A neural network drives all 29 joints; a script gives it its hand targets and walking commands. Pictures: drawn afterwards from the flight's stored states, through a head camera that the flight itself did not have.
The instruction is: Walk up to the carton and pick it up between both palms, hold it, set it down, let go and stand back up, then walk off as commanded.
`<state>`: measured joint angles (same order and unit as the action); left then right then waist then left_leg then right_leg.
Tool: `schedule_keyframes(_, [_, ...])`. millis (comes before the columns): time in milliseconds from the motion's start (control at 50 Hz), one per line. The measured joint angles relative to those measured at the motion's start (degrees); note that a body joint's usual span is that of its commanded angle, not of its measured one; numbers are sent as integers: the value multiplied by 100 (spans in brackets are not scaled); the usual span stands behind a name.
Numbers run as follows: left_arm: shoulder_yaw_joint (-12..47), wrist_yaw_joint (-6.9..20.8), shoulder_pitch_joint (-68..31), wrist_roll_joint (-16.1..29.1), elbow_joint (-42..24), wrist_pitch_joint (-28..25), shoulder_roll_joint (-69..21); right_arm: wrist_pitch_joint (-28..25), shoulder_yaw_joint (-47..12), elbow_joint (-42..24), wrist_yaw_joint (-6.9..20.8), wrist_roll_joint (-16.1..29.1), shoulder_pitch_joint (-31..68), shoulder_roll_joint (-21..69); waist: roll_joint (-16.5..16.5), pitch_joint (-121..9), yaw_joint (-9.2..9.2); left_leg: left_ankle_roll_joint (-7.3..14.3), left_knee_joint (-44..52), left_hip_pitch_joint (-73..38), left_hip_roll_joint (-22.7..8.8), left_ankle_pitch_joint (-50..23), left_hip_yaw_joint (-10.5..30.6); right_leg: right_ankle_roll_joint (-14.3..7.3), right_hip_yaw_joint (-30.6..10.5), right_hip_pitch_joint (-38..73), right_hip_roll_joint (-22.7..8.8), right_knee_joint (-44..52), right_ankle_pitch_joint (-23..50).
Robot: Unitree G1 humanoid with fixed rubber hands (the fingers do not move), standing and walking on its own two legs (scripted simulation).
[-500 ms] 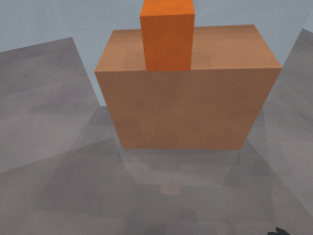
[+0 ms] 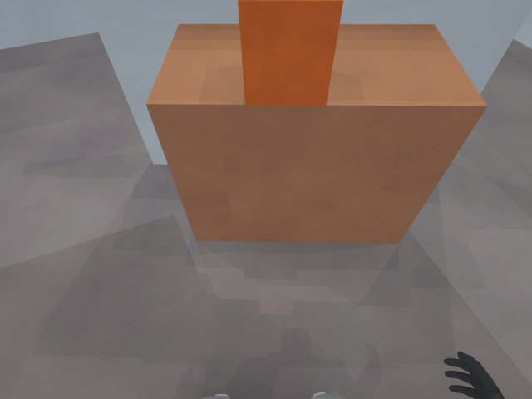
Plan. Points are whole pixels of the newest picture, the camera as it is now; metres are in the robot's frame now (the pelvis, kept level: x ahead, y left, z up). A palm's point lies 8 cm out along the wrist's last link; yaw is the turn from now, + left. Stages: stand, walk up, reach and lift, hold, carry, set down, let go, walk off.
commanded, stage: walk off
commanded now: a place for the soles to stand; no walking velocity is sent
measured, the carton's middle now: (287, 39) +0.89 -0.06 +0.08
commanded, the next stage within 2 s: stand in 1.96 s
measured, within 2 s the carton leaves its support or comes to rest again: neither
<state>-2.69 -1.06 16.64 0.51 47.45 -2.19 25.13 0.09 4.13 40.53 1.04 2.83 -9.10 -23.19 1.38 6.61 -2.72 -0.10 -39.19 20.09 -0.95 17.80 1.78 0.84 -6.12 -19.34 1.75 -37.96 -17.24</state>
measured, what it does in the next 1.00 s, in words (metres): shifts its weight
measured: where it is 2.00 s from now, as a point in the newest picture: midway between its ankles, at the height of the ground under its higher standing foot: outside the picture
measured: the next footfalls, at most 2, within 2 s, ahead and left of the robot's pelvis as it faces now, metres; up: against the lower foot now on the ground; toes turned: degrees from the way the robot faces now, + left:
left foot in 1.22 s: -0.04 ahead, +0.12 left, +0.00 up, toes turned -3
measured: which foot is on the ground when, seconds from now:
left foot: down 0.00-1.00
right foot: down 0.00-1.00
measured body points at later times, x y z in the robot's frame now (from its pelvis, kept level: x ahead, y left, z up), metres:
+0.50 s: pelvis -0.07 +0.00 +0.00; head -0.04 -0.01 +0.44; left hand +0.05 +0.33 -0.10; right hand +0.05 -0.33 -0.10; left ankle -0.03 +0.13 -0.72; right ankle +0.00 -0.14 -0.71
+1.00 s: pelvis -0.11 -0.01 +0.00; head -0.10 -0.02 +0.45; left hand +0.00 +0.32 -0.09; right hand +0.01 -0.33 -0.09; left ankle -0.04 +0.13 -0.72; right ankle -0.07 -0.14 -0.72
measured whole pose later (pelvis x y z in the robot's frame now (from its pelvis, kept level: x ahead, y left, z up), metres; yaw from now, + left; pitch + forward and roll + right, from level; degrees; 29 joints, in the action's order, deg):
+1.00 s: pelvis -0.11 -0.01 +0.00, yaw -2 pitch -4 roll +0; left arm -2.7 0.3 15.5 0.5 47.2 -1.3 24.2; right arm -0.6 4.1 41.2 0.9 2.8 -10.5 -23.0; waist 1.2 5.2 -2.7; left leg -0.1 -38.2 18.6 -0.9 17.5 1.3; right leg 0.5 -7.2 -16.5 2.9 -38.6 -19.7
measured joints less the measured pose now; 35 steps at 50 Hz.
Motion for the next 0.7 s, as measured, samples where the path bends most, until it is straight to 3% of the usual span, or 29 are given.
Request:
schedule_keyframes(100, [0,1,-6,0,-1,99,2,11,0,0,0,0,6,1,-31,-5,3,0,0,4,0,-61,-39,-6,-3,-56,19,-431,-438])
schedule_keyframes(160, [1,1,-8,0,-2,65,-18,65,0,2,-4,0,28,1,16,0,0,0,-9,-1,-46,-91,-37,-48,8,11,66,-273,-111])
schedule_keyframes(260, [0,9,-21,0,-2,8,-19,136,0,1,-9,0,24,1,27,0,2,0,-357,-1,30,1092,-41,-106,-75,15,60,-169,-3])
schedule_keyframes(360, [0,9,-217,0,-6,0,-20,130,0,-1,-10,0,14,0,31,5,-1,0,-407,-3,30,1033,-38,-104,-74,-320,61,-113,225])
schedule_keyframes(440, [3,9,-321,0,-19,61,-22,45,0,4,-14,0,-29,12,-23,59,-1,-7,-106,-74,58,-5,-76,-86,-97,-532,50,-270,315])
schedule_keyframes(520, [4,19,-320,0,-21,116,-21,12,0,4,-15,0,-138,13,-39,-44,2,-8,-105,-72,34,93,-84,-86,-100,-408,85,-583,-842])
schedule_keyframes(620, [4,65,-319,0,-21,120,-21,8,0,5,-15,0,-124,13,-38,-42,1,-8,-105,-116,1,62,-81,-86,-100,-177,100,-194,231])
schedule_keyframes(700, [4,121,-319,0,-23,92,-51,19,0,9,-15,0,-120,13,-4,-63,2,-8,-74,-119,1,838,-62,-86,-100,-110,94,45,-96])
